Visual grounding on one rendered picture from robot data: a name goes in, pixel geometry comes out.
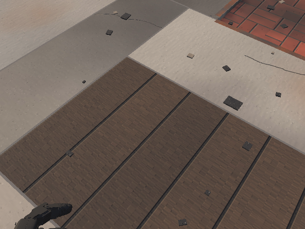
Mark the left robot hand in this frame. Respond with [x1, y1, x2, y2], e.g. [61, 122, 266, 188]
[14, 202, 72, 229]

